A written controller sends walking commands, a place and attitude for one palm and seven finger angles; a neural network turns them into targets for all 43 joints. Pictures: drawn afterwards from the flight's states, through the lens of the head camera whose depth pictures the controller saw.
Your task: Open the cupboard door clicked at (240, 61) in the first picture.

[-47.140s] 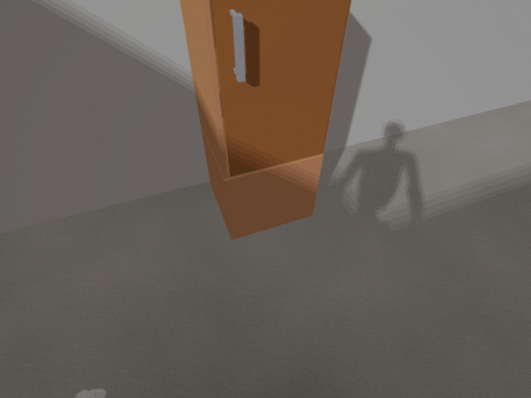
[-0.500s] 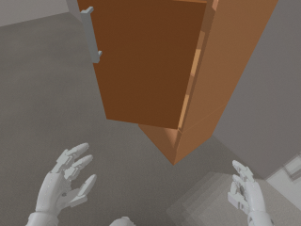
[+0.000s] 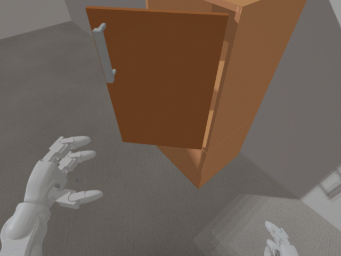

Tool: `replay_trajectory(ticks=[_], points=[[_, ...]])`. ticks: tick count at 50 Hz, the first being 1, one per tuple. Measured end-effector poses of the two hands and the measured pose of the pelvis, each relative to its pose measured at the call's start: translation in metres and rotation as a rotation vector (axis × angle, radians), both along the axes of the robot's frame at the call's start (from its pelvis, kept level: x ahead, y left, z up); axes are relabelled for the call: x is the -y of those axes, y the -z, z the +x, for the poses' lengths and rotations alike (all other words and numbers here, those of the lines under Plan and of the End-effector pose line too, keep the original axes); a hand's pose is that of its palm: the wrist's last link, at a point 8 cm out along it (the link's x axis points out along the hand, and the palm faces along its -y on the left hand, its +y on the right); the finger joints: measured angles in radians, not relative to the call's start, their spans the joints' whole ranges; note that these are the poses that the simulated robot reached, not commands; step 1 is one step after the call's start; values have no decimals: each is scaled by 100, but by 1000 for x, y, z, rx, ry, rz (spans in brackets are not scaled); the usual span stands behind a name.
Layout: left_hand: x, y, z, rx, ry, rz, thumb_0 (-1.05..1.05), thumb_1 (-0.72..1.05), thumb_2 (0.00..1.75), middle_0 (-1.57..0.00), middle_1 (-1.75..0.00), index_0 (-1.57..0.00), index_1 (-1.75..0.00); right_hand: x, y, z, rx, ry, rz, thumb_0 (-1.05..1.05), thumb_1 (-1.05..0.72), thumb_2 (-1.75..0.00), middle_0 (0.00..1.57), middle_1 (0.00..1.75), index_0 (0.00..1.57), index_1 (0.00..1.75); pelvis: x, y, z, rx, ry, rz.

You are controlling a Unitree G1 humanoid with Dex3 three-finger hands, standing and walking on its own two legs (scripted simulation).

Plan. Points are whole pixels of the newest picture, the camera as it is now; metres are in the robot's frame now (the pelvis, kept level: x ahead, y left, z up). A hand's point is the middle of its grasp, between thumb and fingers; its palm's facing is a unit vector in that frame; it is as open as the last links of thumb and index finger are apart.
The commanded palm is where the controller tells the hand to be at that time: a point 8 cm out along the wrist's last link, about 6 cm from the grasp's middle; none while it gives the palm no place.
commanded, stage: raise the hand with hooked fingers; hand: left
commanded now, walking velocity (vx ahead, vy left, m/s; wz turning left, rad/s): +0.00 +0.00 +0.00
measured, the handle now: (106, 54) +0.63 +0.23 +0.15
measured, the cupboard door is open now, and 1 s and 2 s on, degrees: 43 43 43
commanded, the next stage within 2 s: move the hooked fingers beside the handle in 1.10 s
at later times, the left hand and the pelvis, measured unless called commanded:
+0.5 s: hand (39, 144) +0.28 +0.27 +0.16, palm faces -0.01 -1.00 -0.08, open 13.9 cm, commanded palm +0.25 +0.32 +0.17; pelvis +0.01 +0.00 +0.02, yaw +1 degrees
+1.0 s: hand (45, 132) +0.30 +0.26 +0.18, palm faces -0.01 -1.00 -0.06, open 13.9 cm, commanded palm +0.27 +0.31 +0.18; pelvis +0.01 -0.01 +0.02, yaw +0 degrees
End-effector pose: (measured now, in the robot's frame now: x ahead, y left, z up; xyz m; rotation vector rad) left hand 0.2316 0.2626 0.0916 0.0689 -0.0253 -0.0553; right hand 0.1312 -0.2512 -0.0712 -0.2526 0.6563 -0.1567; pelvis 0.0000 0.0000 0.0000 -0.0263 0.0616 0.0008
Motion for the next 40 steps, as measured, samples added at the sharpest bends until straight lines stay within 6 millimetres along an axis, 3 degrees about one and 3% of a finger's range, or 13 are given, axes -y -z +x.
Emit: replay_trajectory(ticks=[11, 17, 24, 33, 40], points=[[-31, -35, 13, 38, -33, -3, 0, -32, 37, -29, -108, -29, -109, -19, -30, 45, 123, -61, 7, 1, -90, -90, 20, 30, 20, 30, -4, -11, 4, 51, -9, 0], [-46, -50, 19, 19, -42, -3, 0, -43, 33, -30, -115, -30, -116, -34, -34, 57, 136, -100, 35, 1, -90, -90, 20, 30, 20, 30, -2, -15, 4, 68, -16, 0], [-57, -71, 28, 34, -44, 10, -1, -48, 31, -30, -119, -30, -119, -38, -31, 55, 105, -113, 51, 1, -90, -90, 20, 30, 20, 30, 0, -19, 6, 80, -20, 2], [-70, -95, 43, 42, -42, 13, -1, -50, 30, -30, -120, -31, -120, -22, -25, 41, 49, -83, 46, 1, -90, -90, 20, 30, 21, 30, 5, -22, 8, 80, -15, 6], [-59, -87, 50, 7, -6, -6, -1, -50, 30, -30, -120, -30, -120, -6, -24, 34, 41, -51, 38, 1, -90, -90, 20, 30, 20, 30, 7, -21, 8, 70, -2, 10]])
